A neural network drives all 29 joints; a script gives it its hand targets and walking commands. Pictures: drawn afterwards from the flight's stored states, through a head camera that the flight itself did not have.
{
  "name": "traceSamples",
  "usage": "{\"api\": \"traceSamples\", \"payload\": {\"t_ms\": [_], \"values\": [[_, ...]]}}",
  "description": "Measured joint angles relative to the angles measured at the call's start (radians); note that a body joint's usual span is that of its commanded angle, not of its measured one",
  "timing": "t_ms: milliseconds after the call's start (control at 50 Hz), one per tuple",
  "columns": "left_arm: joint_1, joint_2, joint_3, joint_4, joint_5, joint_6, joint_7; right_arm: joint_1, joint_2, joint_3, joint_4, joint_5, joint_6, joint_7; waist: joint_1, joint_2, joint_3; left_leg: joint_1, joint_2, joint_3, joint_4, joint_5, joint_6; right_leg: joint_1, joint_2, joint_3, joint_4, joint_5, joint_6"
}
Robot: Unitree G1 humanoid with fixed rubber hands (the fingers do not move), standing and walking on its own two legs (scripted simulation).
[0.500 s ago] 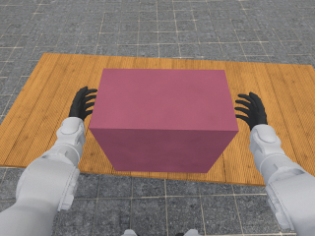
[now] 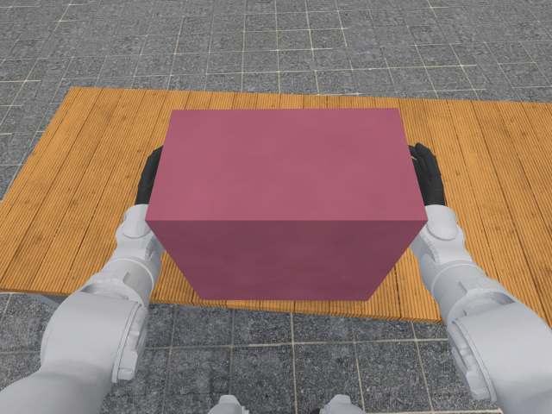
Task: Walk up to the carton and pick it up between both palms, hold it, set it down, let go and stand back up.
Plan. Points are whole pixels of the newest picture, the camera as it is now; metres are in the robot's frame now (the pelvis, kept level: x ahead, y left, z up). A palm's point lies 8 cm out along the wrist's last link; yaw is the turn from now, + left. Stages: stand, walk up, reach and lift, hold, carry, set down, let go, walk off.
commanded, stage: reach and lift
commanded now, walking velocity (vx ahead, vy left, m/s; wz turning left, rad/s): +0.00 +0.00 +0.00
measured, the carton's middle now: (284, 219) +0.42 +0.01 -0.01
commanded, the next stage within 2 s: none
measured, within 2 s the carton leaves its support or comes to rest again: neither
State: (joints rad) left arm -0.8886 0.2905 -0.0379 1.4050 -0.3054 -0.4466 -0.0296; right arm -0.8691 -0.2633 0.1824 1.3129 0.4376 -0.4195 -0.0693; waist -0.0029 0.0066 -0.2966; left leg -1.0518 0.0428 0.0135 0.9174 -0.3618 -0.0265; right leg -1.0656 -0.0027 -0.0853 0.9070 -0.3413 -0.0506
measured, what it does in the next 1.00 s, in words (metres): stands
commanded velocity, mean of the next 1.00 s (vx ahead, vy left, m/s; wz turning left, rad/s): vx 0.00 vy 0.00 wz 0.00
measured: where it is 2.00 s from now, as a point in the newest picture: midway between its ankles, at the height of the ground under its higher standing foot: outside the picture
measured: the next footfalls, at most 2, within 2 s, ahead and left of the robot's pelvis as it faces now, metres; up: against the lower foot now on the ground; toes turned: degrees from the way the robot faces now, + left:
none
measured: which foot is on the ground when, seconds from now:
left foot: down 0.00-1.00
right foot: down 0.00-1.00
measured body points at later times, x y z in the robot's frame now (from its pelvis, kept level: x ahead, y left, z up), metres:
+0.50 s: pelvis +0.00 +0.01 +0.00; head +0.11 +0.01 +0.44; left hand +0.45 +0.21 +0.03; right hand +0.45 -0.19 +0.03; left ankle +0.02 +0.13 -0.67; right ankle +0.03 -0.09 -0.67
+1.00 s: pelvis +0.01 +0.02 +0.03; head +0.15 +0.02 +0.46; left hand +0.45 +0.21 +0.03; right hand +0.45 -0.19 +0.03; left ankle +0.02 +0.13 -0.67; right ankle +0.03 -0.09 -0.67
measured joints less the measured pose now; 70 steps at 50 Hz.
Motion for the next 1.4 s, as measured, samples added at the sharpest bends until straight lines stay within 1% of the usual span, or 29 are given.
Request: {"api": "traceSamples", "payload": {"t_ms": [60, 120, 200, 320, 500, 600, 660, 740, 800, 880, 940, 1080, 1240, 1400], "values": [[-0.015, -0.012, -0.017, 0.014, -0.011, -0.015, 0.026, -0.018, 0.025, -0.037, 0.021, -0.039, 0.004, 0.009, -0.005, -0.004, 0.002, -0.006, -0.004, -0.006, 0.002, 0.002, 0.001, -0.002, -0.004, -0.005, -0.001, 0.001, 0.000], [-0.030, -0.014, -0.032, 0.023, -0.005, -0.029, 0.045, -0.036, 0.030, -0.081, 0.048, -0.069, -0.001, 0.010, -0.009, -0.001, -0.003, -0.025, -0.003, -0.013, 0.012, 0.001, 0.000, -0.013, -0.004, -0.013, -0.001, 0.003, 0.000], [-0.032, -0.019, -0.031, 0.029, 0.012, -0.037, 0.063, -0.047, 0.029, -0.098, 0.083, -0.077, -0.015, 0.011, -0.008, 0.009, -0.010, -0.040, 0.004, -0.020, 0.026, -0.006, 0.001, -0.018, 0.004, -0.019, -0.006, 0.006, 0.001], [-0.020, -0.033, -0.009, 0.030, 0.029, -0.055, 0.068, -0.041, 0.024, -0.105, 0.092, -0.083, -0.035, 0.024, -0.002, 0.023, -0.004, -0.027, 0.005, -0.019, 0.020, -0.005, 0.006, -0.001, 0.006, -0.018, -0.023, 0.013, 0.008], [-0.032, -0.042, -0.001, 0.063, 0.033, -0.082, 0.070, -0.052, 0.022, -0.145, 0.113, -0.143, -0.049, 0.048, -0.006, 0.028, 0.006, -0.015, -0.002, -0.016, -0.006, 0.008, 0.012, 0.010, 0.000, -0.015, -0.045, 0.024, 0.012], [-0.036, -0.046, 0.013, 0.081, 0.047, -0.099, 0.068, -0.053, 0.024, -0.170, 0.127, -0.182, -0.065, 0.054, -0.009, 0.030, 0.009, -0.008, -0.004, -0.020, -0.020, 0.015, 0.013, 0.020, -0.001, -0.019, -0.061, 0.030, 0.014], [-0.038, -0.051, 0.033, 0.099, 0.067, -0.126, 0.066, -0.049, 0.025, -0.202, 0.132, -0.229, -0.086, 0.052, -0.012, 0.034, 0.021, 0.008, -0.005, -0.026, -0.036, 0.022, 0.012, 0.041, 0.000, -0.025, -0.083, 0.038, 0.015], [-0.051, -0.062, 0.101, 0.148, 0.123, -0.185, 0.059, -0.040, 0.028, -0.293, 0.131, -0.329, -0.119, 0.056, -0.023, 0.045, 0.059, 0.049, -0.010, -0.039, -0.079, 0.042, 0.014, 0.093, -0.003, -0.038, -0.136, 0.058, 0.017], [-0.046, -0.070, 0.137, 0.164, 0.153, -0.223, 0.058, -0.025, 0.031, -0.355, 0.121, -0.386, -0.141, 0.067, -0.031, 0.052, 0.075, 0.073, -0.016, -0.044, -0.114, 0.058, 0.018, 0.123, -0.006, -0.044, -0.175, 0.073, 0.019], [-0.032, -0.081, 0.163, 0.172, 0.171, -0.251, 0.059, -0.008, 0.034, -0.415, 0.117, -0.448, -0.160, 0.078, -0.034, 0.058, 0.074, 0.092, -0.020, -0.043, -0.151, 0.071, 0.022, 0.144, -0.008, -0.044, -0.216, 0.088, 0.024], [-0.023, -0.088, 0.171, 0.176, 0.179, -0.261, 0.062, -0.002, 0.032, -0.441, 0.124, -0.478, -0.172, 0.082, -0.034, 0.061, 0.075, 0.106, -0.021, -0.039, -0.171, 0.075, 0.026, 0.159, -0.008, -0.040, -0.240, 0.095, 0.028], [0.005, -0.106, 0.174, 0.169, 0.185, -0.279, 0.073, 0.012, 0.022, -0.447, 0.149, -0.495, -0.203, 0.090, -0.026, 0.067, 0.073, 0.132, -0.018, -0.030, -0.193, 0.069, 0.031, 0.188, -0.003, -0.031, -0.277, 0.102, 0.036], [0.039, -0.121, 0.173, 0.147, 0.182, -0.298, 0.081, 0.021, 0.016, -0.427, 0.178, -0.480, -0.243, 0.092, -0.022, 0.075, 0.073, 0.151, -0.015, -0.028, -0.197, 0.060, 0.035, 0.211, 0.001, -0.028, -0.294, 0.101, 0.041], [0.039, -0.121, 0.163, 0.136, 0.176, -0.298, 0.084, 0.013, 0.013, -0.415, 0.196, -0.460, -0.258, 0.092, -0.019, 0.070, 0.074, 0.145, -0.012, -0.027, -0.199, 0.063, 0.034, 0.205, 0.004, -0.027, -0.298, 0.106, 0.039]]}}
